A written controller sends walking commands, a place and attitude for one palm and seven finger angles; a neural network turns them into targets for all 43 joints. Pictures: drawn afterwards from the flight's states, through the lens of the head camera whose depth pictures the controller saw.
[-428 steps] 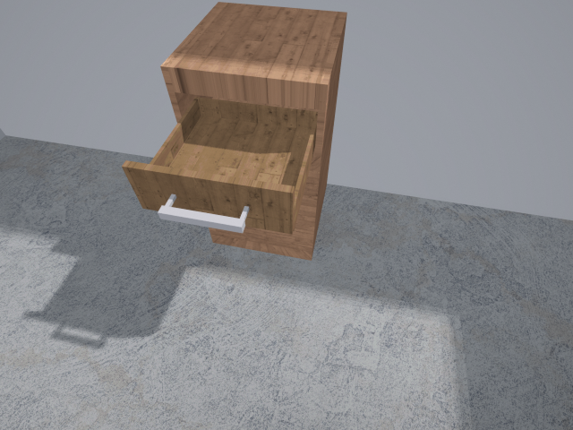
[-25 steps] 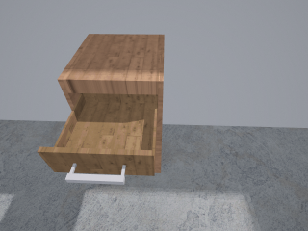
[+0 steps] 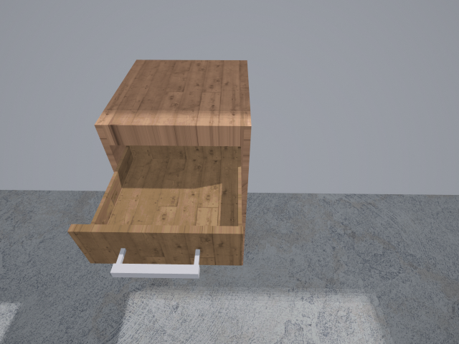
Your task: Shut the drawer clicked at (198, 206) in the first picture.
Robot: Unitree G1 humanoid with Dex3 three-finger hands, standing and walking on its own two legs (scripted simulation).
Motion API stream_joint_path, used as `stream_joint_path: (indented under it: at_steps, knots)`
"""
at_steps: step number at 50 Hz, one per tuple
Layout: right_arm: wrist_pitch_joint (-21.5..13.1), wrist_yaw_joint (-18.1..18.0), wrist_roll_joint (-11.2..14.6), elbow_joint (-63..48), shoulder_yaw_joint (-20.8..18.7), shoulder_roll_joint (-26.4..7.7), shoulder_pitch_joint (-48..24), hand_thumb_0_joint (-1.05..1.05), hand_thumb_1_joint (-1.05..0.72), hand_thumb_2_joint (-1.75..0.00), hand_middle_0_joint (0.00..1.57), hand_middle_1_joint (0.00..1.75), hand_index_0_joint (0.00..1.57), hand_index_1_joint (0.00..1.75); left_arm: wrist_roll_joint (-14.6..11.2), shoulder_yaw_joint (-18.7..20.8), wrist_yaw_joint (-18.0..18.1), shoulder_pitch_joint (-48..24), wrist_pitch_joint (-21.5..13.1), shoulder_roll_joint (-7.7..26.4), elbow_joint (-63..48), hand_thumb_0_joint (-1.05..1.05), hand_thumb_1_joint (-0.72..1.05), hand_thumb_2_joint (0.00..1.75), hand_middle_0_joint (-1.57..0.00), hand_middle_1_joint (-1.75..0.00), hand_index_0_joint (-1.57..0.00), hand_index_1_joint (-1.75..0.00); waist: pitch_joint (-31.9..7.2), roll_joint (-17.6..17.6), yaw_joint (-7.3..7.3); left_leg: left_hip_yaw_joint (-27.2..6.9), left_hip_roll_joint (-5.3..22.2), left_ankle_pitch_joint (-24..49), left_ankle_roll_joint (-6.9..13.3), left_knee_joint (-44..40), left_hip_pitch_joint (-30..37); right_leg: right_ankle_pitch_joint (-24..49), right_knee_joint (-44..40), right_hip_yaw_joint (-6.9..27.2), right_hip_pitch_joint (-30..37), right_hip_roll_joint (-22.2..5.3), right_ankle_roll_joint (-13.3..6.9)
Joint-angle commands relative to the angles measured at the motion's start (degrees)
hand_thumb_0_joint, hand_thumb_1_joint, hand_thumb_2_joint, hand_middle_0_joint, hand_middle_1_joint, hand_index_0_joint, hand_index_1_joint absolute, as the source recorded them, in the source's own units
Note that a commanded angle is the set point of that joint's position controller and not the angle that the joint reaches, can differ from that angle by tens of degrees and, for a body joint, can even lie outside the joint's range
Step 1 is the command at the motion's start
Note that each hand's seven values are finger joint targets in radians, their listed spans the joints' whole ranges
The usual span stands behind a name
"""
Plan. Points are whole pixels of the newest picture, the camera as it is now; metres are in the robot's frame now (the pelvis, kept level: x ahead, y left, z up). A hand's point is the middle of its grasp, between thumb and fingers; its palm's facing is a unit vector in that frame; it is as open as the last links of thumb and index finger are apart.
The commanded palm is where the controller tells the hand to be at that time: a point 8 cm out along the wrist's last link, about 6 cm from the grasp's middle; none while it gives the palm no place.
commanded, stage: look again from close up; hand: left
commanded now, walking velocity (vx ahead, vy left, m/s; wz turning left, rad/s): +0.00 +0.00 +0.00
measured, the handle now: (158, 262) +0.33 +0.18 -0.12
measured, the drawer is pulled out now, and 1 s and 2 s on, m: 0.30 0.30 0.30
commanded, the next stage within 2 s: raise the hand and make a fist in 0.18 s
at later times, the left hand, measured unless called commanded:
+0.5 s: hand (125, 300) +0.21 +0.20 -0.03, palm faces +0.20 -0.97 -0.11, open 6.9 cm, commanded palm +0.11 +0.23 -0.06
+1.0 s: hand (170, 336) +0.16 +0.11 -0.04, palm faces -0.12 -0.99 -0.04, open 4.4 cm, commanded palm +0.11 +0.21 -0.04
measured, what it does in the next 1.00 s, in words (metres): lowers itself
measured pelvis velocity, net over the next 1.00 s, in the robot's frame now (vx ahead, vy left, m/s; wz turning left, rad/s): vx -0.02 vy -0.03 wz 0.08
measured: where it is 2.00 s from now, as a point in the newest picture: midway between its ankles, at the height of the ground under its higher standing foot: outside the picture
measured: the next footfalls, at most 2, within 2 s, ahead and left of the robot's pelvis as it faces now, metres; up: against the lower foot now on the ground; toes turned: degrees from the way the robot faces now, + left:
none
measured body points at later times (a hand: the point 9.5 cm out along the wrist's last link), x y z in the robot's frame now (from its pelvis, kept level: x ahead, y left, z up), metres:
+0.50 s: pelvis +0.04 +0.04 -0.01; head +0.04 +0.02 +0.44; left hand +0.20 +0.25 -0.02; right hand +0.15 -0.24 -0.12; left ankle +0.00 +0.08 -0.74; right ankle +0.02 -0.08 -0.74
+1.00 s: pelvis -0.02 -0.03 -0.11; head +0.06 -0.03 +0.33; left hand +0.16 +0.16 -0.03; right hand +0.23 -0.19 -0.18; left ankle +0.00 +0.08 -0.74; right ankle +0.02 -0.08 -0.74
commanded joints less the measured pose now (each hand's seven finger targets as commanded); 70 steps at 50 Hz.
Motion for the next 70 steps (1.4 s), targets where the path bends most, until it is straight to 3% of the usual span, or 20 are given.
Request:
stream_joint_path:
  at_steps: [1,13,14,15,16,17,19,21,26,30,33,37,44,46,49,52,57,62,66,70]
  knots:
    - [-1.46,-0.01,0.06,-2.69,0.05,-5.24,0.81,0.00,-0.90,-0.90,0.20,0.30,0.20,0.30,-0.18,-0.09,-0.40,4.85,-0.57,3.06,-1.92,0.00,0.90,0.90,-0.20,-0.30,-0.20,-0.30,12.52,-1.41,2.99,-12.82,7.92,-11.88,0.79,-14.74,-13.33,-6.05,-4.96,8.23,0.87,-5.82,-0.31]
    - [-2.76,-0.49,0.69,0.27,0.47,-5.76,-0.20,0.00,-0.90,-0.90,0.20,0.30,0.20,0.30,-0.56,-0.88,0.03,4.88,-1.10,3.11,-0.81,0.00,0.90,0.90,-0.20,-0.30,-0.20,-0.30,3.35,-2.36,1.85,-9.52,7.90,17.22,1.00,-9.22,3.08,8.00,-3.40,7.27,2.43,-7.37,0.35]
    - [-1.99,-0.15,1.59,-4.30,0.06,-8.38,-7.38,0.00,-0.90,-0.90,0.20,0.30,0.20,0.30,-0.19,-1.13,2.10,7.59,-1.36,5.22,1.73,0.00,0.90,0.90,-0.20,-0.30,-0.20,-0.30,8.31,-9.04,3.72,-7.22,9.92,13.38,-0.76,-1.66,-4.11,10.12,-5.43,8.11,-0.09,-9.04,1.88]
    - [-10.41,-1.82,4.03,-25.63,-1.83,-18.78,-8.45,0.00,-0.90,-0.90,0.20,0.30,0.20,0.30,-10.86,5.11,1.51,-34.56,-12.72,18.04,-86.30,0.00,0.90,0.90,-0.22,-0.32,-0.22,-0.32,-18.64,3.98,-5.23,-8.54,2.15,15.87,-2.74,-5.87,10.46,10.78,-0.20,4.88,0.06,-2.54,1.58]
    - [-16.56,-3.25,3.43,-21.39,0.83,-13.84,-12.91,0.00,-0.90,-0.90,0.20,0.30,0.20,0.30,-6.81,2.67,3.02,-12.25,-9.34,13.00,-73.98,0.00,0.90,0.90,-0.24,-0.34,-0.24,-0.34,-18.58,12.64,0.56,-9.57,5.70,23.09,-4.89,-8.43,14.75,1.32,4.85,4.09,-1.94,-2.12,0.52]
    - [-18.97,-2.90,3.03,-17.59,-0.48,-14.53,-11.43,0.00,-0.90,-0.90,0.20,0.30,0.20,0.30,-7.65,0.09,5.86,-7.68,-6.66,9.58,-68.41,0.00,0.90,0.90,-0.26,-0.37,-0.26,-0.37,-13.38,14.12,-0.44,-10.94,6.23,24.60,-7.66,-10.66,10.96,-5.20,9.10,2.95,-6.76,-2.30,1.59]
    - [-19.64,-1.47,3.57,-18.75,-0.69,-13.09,-9.32,0.00,-0.90,-0.90,0.20,0.30,0.20,0.30,-9.79,-10.31,5.04,4.30,-1.65,-5.50,-65.09,0.00,0.90,0.90,-0.30,-0.41,-0.30,-0.41,0.28,7.68,-0.87,-13.60,6.19,23.73,-7.05,-9.46,4.69,-7.05,11.03,2.18,-12.91,-3.06,2.38]
    - [-21.57,-1.15,2.41,-21.89,-2.30,-14.58,-9.82,0.00,-0.90,-0.90,0.20,0.30,0.20,0.30,-9.14,-9.54,3.50,6.21,-5.65,-3.70,-68.86,0.00,0.90,0.90,-0.34,-0.45,-0.34,-0.45,-0.39,0.61,-1.63,-12.73,5.32,26.39,-5.73,-1.89,2.86,-5.57,8.70,1.47,-14.52,-2.57,2.44]
    - [-18.66,2.44,2.01,-30.79,-5.97,-14.51,-14.17,0.00,-0.90,-0.90,0.20,0.30,0.20,0.30,-11.37,-4.42,-8.19,34.30,-18.79,-6.36,-57.90,0.00,0.90,0.90,-0.44,-0.56,-0.44,-0.56,-4.47,-26.08,3.58,-9.67,3.40,28.52,-6.12,13.46,-15.04,13.47,14.10,-1.17,-15.33,-1.10,2.66]
    - [-15.18,5.55,1.15,-36.87,-7.64,-13.87,-21.03,0.00,-0.90,-0.90,0.20,0.30,0.20,0.30,-9.33,5.32,-16.40,35.48,-33.96,4.79,-61.70,0.00,0.90,0.90,-0.52,-0.65,-0.52,-0.65,-7.08,-3.32,6.37,-4.98,0.48,21.15,-5.76,20.46,-22.03,15.26,25.31,0.75,-19.06,-2.13,0.12]
    - [-11.16,5.85,0.72,-42.53,-6.35,-11.95,-24.11,0.00,-0.90,-0.90,0.20,0.30,0.20,0.30,-6.41,4.62,-13.96,31.85,-34.48,5.64,-73.95,0.00,0.90,0.90,-0.58,-0.71,-0.58,-0.71,-11.57,7.27,7.48,-4.70,0.12,19.99,-5.35,23.36,-24.42,9.95,29.66,1.77,-21.88,-1.91,-0.98]
    - [-11.75,4.19,0.24,-42.48,-6.08,-10.17,-17.92,0.00,-0.90,-0.90,0.20,0.30,0.20,0.30,-12.05,6.34,-10.62,21.85,-39.09,4.50,-87.83,0.00,0.90,0.90,-0.66,-0.80,-0.66,-0.80,-24.26,7.57,4.49,-7.95,1.76,23.40,-4.49,29.30,-22.30,10.30,32.12,3.67,-27.95,-0.55,0.25]
    - [-17.73,0.97,2.23,-40.44,-3.43,-12.84,-16.40,0.00,-0.90,-0.90,0.20,0.30,0.20,0.30,-14.18,-5.98,-20.45,9.42,-38.96,0.27,-81.99,0.00,0.90,0.90,-0.80,-0.95,-0.80,-0.95,-14.01,-6.46,-5.20,-9.36,1.41,-3.97,-0.07,37.32,-38.39,-6.76,26.21,8.63,-34.44,-0.98,1.95]
    - [-17.86,-0.05,3.25,-40.49,-3.24,-13.25,-16.92,0.00,-0.90,-0.90,0.20,0.30,0.20,0.30,-13.68,-3.34,-24.23,10.11,-35.22,5.38,-77.77,0.00,0.90,0.90,-0.84,-0.99,-0.84,-0.99,-14.12,-8.46,-4.34,-8.28,1.44,-8.01,-0.16,38.21,-43.21,-13.96,23.74,12.12,-32.01,-2.38,2.49]
    - [-15.04,-0.69,4.91,-43.31,-3.46,-12.06,-19.58,0.00,-0.90,-0.90,0.20,0.30,0.20,0.30,-14.40,9.11,-24.79,18.04,-25.70,15.26,-76.83,0.00,0.90,0.90,-0.90,-1.06,-0.90,-1.06,-21.98,-7.10,2.82,-6.81,0.38,-6.74,-0.73,35.88,-44.32,-14.19,21.97,17.47,-18.77,-5.37,3.72]
    - [-10.81,-0.89,5.47,-45.17,-2.99,-9.22,-23.06,0.00,-0.90,-0.90,0.20,0.30,0.20,0.30,-18.17,14.71,-18.40,23.13,-18.03,13.08,-80.28,0.00,0.90,0.90,-0.96,-1.12,-0.96,-1.12,-23.49,-4.38,6.65,-6.48,-0.51,-5.30,-1.63,32.88,-41.99,-8.98,20.32,18.16,-10.42,-6.26,5.39]
    - [-10.67,-1.20,4.73,-42.15,-2.94,-8.33,-20.35,0.00,-0.90,-0.90,0.20,0.30,0.20,0.30,-18.60,15.48,-9.44,20.23,-23.22,10.18,-82.22,0.00,0.90,0.90,-1.06,-1.23,-1.06,-1.23,-15.09,-7.30,4.10,-7.55,0.48,-7.31,-2.15,31.95,-44.39,-7.95,18.52,18.93,-14.51,-6.53,6.81]
    - [-14.96,-1.08,4.90,-40.18,-3.28,-11.03,-17.68,0.00,-0.90,-0.90,0.20,0.30,0.20,0.30,-16.86,3.37,-18.63,16.68,-32.46,5.40,-76.07,0.00,0.90,0.90,-1.16,-1.34,-1.16,-1.34,-8.07,-7.12,-2.03,-7.83,0.70,-9.52,-1.34,32.94,-44.63,-13.27,16.53,18.69,-23.61,-6.95,7.36]
    - [-18.00,-2.00,5.49,-40.63,-3.97,-13.00,-15.35,0.00,-0.90,-0.90,0.20,0.30,0.20,0.30,-18.82,5.94,-23.14,15.89,-32.60,9.98,-76.64,0.00,0.90,0.90,-1.24,-1.43,-1.24,-1.43,-13.09,-4.08,-0.87,-7.09,0.60,-10.43,-0.94,32.18,-41.55,-21.44,15.53,17.38,-22.93,-6.58,5.34]
    - [-17.80,-2.39,4.83,-40.87,-3.70,-12.05,-15.77,0.00,-0.90,-0.90,0.20,0.30,0.20,0.30,-18.34,11.36,-17.55,12.57,-31.66,13.50,-81.16,0.00,0.90,0.90,-1.32,-1.51,-1.32,-1.51,-15.75,-0.63,1.49,-6.05,0.64,-9.60,-0.92,30.70,-39.51,-25.00,16.17,15.79,-21.70,-5.47,3.72]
